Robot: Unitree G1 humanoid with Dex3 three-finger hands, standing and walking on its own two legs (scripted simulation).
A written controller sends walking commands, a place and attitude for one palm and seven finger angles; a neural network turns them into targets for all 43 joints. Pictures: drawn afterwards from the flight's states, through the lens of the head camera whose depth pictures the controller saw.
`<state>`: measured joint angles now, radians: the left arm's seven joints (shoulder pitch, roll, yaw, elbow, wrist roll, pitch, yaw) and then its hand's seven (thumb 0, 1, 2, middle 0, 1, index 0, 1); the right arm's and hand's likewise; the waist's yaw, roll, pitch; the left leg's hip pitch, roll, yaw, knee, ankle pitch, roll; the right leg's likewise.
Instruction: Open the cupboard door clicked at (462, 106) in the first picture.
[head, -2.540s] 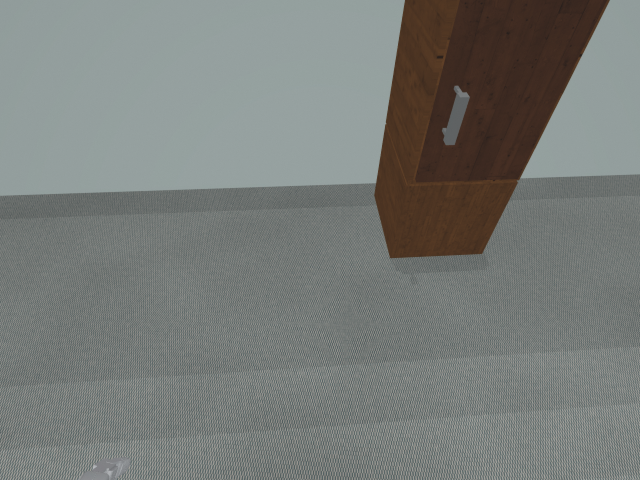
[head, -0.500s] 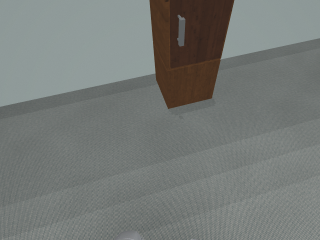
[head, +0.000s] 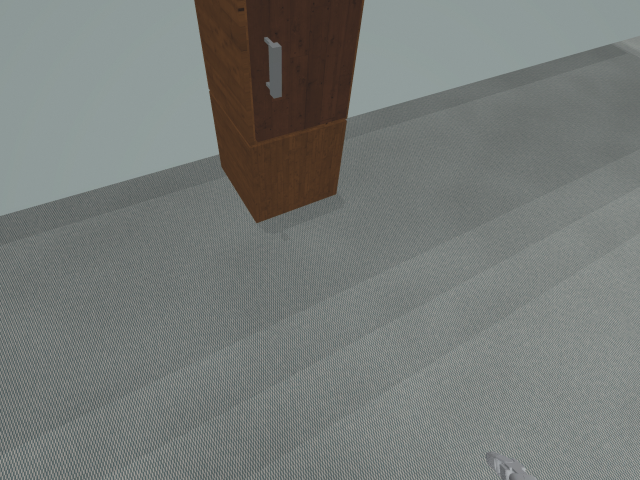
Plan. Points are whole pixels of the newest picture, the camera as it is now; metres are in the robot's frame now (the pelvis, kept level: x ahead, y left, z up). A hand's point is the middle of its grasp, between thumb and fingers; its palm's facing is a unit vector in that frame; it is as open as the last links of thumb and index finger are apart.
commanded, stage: walk to a spot facing it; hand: left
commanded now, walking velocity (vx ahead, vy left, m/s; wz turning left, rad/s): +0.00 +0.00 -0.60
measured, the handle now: (271, 67) +1.12 +0.25 -0.08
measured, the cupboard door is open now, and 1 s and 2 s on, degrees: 0 0 0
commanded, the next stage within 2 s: turn to face it in 1.96 s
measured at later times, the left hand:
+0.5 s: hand (226, 455) +0.17 +0.14 -0.15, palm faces -0.39 -0.90 -0.18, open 7.4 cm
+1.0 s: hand (260, 426) +0.22 +0.11 -0.20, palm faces -0.45 -0.88 -0.14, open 7.3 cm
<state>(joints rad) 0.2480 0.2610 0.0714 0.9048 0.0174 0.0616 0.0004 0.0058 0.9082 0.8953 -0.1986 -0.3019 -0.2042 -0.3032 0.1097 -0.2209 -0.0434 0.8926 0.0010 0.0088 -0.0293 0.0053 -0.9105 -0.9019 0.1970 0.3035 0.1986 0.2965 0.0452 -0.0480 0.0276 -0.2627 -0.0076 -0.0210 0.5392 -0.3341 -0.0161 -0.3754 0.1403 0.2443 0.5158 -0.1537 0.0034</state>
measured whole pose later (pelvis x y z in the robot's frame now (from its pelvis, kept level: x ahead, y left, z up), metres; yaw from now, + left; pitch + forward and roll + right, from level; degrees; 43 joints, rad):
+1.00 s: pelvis +0.18 -0.07 -0.02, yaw -33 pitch -1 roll -2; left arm 0.41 0.19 0.06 1.10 0.01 -0.02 0.00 0.01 0.91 0.90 -0.20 -0.30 -0.20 -0.30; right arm 0.12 -0.17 -0.04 0.91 -0.03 -0.07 0.03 0.00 -0.91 -0.90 0.20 0.30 0.20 0.30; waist 0.04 -0.05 0.06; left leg -0.48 0.09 0.14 0.70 -0.19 0.03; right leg -0.03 -0.01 0.05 0.66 -0.53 0.01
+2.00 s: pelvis +0.52 -0.36 +0.00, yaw -48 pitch +0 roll -3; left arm 0.33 0.17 0.05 1.10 0.02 -0.07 0.01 0.00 0.93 0.90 -0.19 -0.30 -0.20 -0.30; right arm 0.16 -0.19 -0.06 0.99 -0.02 -0.04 0.03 0.01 -0.93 -0.90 0.19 0.30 0.19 0.30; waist 0.02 0.01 0.02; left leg -0.52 0.16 0.11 0.73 -0.18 -0.04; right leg -0.05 0.02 -0.15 0.41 -0.36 -0.02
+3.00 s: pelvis +0.62 -0.48 -0.01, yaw -20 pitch +0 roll +1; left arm 0.27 0.24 0.07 0.94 0.02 0.03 0.01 0.00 0.91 0.90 -0.20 -0.30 -0.20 -0.30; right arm 0.10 -0.26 -0.07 0.89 -0.02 0.04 0.03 0.01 -0.91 -0.90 0.19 0.30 0.19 0.30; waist 0.04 -0.04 0.10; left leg -0.33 0.05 0.13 0.63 -0.30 -0.01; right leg -0.26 -0.21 -0.35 0.74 -0.43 0.03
